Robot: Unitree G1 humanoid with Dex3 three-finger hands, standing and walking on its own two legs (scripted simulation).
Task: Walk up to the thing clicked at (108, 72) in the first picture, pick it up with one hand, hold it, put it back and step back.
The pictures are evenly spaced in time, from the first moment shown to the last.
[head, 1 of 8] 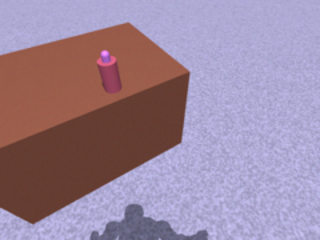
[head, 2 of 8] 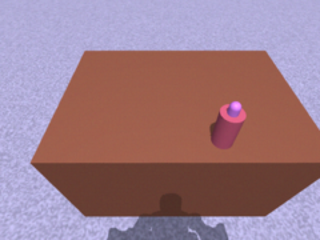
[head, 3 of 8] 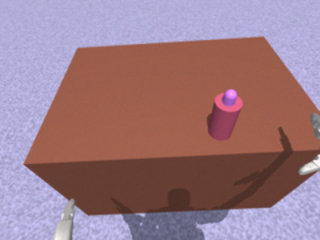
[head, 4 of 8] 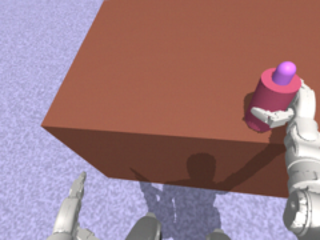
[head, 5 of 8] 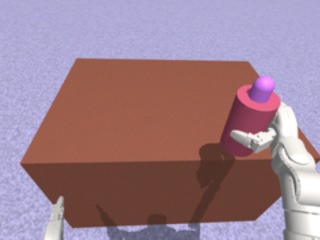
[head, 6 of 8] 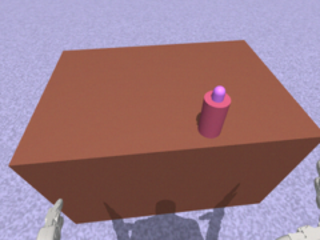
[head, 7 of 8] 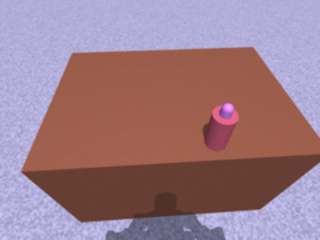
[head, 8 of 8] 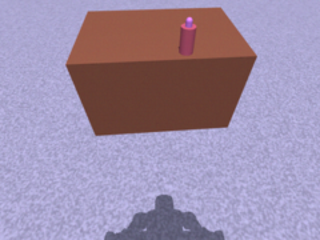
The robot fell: no
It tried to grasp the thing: yes
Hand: right
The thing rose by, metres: 0.21
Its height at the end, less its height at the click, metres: +0.00
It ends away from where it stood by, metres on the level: 0.02
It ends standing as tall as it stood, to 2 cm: yes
